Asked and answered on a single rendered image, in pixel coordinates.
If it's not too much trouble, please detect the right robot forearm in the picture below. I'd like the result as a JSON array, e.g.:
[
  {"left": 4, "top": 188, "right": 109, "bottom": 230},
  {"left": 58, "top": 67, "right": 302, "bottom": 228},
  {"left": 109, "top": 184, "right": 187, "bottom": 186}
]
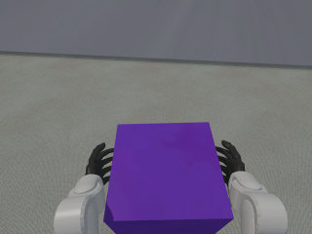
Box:
[{"left": 227, "top": 171, "right": 289, "bottom": 234}]

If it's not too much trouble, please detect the left robot hand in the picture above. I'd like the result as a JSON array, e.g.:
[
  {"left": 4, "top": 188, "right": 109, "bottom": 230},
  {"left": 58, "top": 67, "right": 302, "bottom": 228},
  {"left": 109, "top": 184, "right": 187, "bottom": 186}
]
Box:
[{"left": 85, "top": 142, "right": 114, "bottom": 185}]

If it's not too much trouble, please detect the left robot forearm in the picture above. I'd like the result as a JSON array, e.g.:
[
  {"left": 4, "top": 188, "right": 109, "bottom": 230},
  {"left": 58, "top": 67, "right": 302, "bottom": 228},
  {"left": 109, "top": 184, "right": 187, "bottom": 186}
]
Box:
[{"left": 53, "top": 174, "right": 106, "bottom": 234}]

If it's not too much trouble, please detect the right robot hand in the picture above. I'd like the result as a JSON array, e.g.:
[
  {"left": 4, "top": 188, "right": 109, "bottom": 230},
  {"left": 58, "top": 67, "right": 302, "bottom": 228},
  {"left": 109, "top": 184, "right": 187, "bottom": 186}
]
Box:
[{"left": 215, "top": 140, "right": 245, "bottom": 186}]

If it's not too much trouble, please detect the carton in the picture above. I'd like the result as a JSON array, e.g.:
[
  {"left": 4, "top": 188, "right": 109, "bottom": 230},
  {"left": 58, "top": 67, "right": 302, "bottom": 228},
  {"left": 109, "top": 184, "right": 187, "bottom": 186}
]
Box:
[{"left": 103, "top": 122, "right": 234, "bottom": 234}]

